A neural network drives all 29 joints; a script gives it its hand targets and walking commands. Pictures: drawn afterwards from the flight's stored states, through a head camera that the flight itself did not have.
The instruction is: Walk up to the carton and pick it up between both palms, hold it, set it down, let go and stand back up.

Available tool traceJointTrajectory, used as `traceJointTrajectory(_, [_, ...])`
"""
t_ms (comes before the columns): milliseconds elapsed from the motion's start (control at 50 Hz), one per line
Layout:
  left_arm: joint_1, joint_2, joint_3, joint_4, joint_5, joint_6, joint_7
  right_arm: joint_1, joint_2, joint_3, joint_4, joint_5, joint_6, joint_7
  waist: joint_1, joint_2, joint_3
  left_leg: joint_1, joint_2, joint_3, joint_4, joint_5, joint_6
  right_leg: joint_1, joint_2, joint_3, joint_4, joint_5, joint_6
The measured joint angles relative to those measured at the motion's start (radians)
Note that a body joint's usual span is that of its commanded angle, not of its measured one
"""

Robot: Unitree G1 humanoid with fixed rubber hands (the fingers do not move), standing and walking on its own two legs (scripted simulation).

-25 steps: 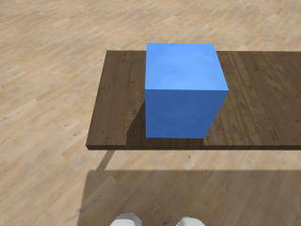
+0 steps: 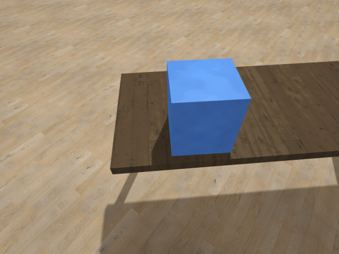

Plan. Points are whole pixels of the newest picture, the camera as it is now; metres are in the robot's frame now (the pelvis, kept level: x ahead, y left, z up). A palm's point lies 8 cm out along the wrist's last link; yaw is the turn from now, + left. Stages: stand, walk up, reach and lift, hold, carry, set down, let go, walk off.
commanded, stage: walk up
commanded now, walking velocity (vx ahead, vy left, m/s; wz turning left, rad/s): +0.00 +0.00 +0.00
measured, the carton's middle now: (200, 109) +0.56 -0.10 -0.01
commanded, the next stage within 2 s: none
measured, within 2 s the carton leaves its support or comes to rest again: neither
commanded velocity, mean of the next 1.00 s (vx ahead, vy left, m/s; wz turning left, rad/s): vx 0.09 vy -0.04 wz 0.00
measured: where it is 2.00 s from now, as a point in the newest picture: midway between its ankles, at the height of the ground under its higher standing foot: outside the picture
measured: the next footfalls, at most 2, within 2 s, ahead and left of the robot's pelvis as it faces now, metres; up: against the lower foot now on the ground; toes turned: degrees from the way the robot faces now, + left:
right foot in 1.08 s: +0.08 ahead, -0.23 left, +0.00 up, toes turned -8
left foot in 1.42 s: +0.06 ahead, -0.04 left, +0.00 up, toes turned +4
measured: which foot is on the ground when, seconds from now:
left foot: down 0.00-1.00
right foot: down 0.00-0.70, up 0.72-1.00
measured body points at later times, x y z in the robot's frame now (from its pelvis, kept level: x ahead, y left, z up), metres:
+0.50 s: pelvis -0.03 +0.00 +0.00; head -0.03 +0.00 +0.45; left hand -0.08 +0.18 -0.16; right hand -0.07 -0.20 -0.16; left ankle -0.01 +0.06 -0.74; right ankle -0.02 -0.12 -0.74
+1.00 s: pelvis +0.00 -0.07 +0.01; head -0.01 -0.05 +0.46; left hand +0.01 +0.16 -0.16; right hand -0.11 -0.29 -0.13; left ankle -0.01 +0.06 -0.74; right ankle +0.02 -0.23 -0.69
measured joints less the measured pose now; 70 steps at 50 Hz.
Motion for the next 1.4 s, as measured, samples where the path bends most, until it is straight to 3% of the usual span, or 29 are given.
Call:
traceJointTrajectory(340, [0.063,-0.031,-0.032,0.028,0.005,-0.024,-0.005,-0.015,-0.006,0.0,0.034,-0.001,0.01,0.007,0.03,-0.025,-0.031,0.0,-0.01,0.001,-0.067,0.072,-0.005,-0.025,-0.009,-0.001,-0.01,0.036,-0.007])
traceJointTrajectory(700, [0.108,-0.045,-0.039,0.032,0.008,-0.031,-0.005,-0.013,-0.004,-0.003,0.04,0.003,0.019,0.01,0.031,-0.016,-0.031,-0.033,-0.007,0.001,-0.068,0.091,-0.011,-0.065,-0.007,-0.002,0.004,0.046,-0.014])
traceJointTrajectory(760, [0.119,-0.033,-0.017,0.022,0.019,-0.007,-0.023,-0.001,-0.013,-0.02,0.019,-0.011,0.017,0.013,0.011,-0.012,-0.058,-0.049,0.013,0.004,-0.053,0.041,-0.009,-0.168,0.001,-0.027,0.233,-0.146,-0.002])
traceJointTrajectory(820, [0.115,-0.005,0.002,0.007,0.04,0.004,-0.043,0.03,-0.039,-0.039,0.023,-0.014,0.01,0.011,-0.016,0.014,-0.084,-0.036,0.059,-0.017,-0.1,0.052,-0.016,-0.274,-0.001,-0.067,0.45,-0.117,0.012])
traceJointTrajectory(900, [0.09,0.047,0.029,-0.035,0.041,-0.019,-0.055,0.078,-0.051,-0.048,0.044,-0.015,-0.002,0.015,-0.018,0.001,-0.088,-0.011,0.102,-0.04,-0.164,0.133,-0.058,-0.343,-0.035,-0.038,0.531,-0.033,0.03])
traceJointTrajectory(980, [0.081,0.077,0.045,-0.067,0.03,-0.017,-0.059,0.106,-0.046,-0.045,0.055,-0.014,-0.008,0.016,-0.01,-0.05,-0.099,-0.002,0.117,-0.029,-0.155,0.106,-0.101,-0.34,-0.087,-0.032,0.434,0.011,0.048])
traceJointTrajectory(1080, [0.056,0.05,0.025,-0.109,0.009,-0.046,-0.057,0.114,-0.052,-0.048,0.06,-0.015,-0.006,0.007,-0.001,-0.04,-0.091,-0.049,0.124,-0.025,-0.001,-0.003,-0.127,-0.2,-0.099,-0.078,0.118,-0.041,0.07])
traceJointTrajectory(1100, [0.046,0.035,0.022,-0.106,0.008,-0.057,-0.047,0.106,-0.058,-0.049,0.062,-0.015,-0.005,0.008,0.0,-0.018,-0.078,-0.063,0.138,-0.032,0.051,-0.036,-0.136,-0.182,-0.084,-0.086,0.089,0.026,0.046])
traceJointTrajectory(1140, [0.032,0.002,0.011,-0.107,0.008,-0.072,-0.012,0.081,-0.072,-0.046,0.054,-0.004,0.006,0.009,-0.005,0.034,-0.053,-0.098,0.147,-0.061,0.153,-0.134,-0.12,-0.171,-0.062,-0.109,0.11,0.026,0.002])
traceJointTrajectory(1200, [0.038,-0.018,-0.005,-0.111,0.013,-0.076,0.004,0.033,-0.075,-0.04,0.03,0.008,0.032,0.009,0.004,0.06,-0.039,-0.14,0.121,-0.059,0.259,-0.221,-0.101,-0.146,-0.051,-0.109,0.086,0.01,-0.028])
traceJointTrajectory(1320, [0.051,-0.031,-0.029,-0.103,0.009,-0.067,0.006,-0.051,-0.054,-0.022,0.01,-0.004,0.047,0.013,0.009,0.078,-0.023,-0.172,0.102,-0.049,0.321,-0.161,-0.08,-0.095,-0.012,-0.135,0.019,0.027,-0.054])
traceJointTrajectory(1400, [0.056,-0.026,-0.036,-0.087,0.013,-0.062,0.004,-0.074,-0.049,-0.012,0.013,0.002,0.047,0.011,0.014,0.062,-0.02,-0.118,0.098,-0.045,0.202,-0.122,-0.071,-0.088,0.015,-0.156,0.037,0.004,-0.067])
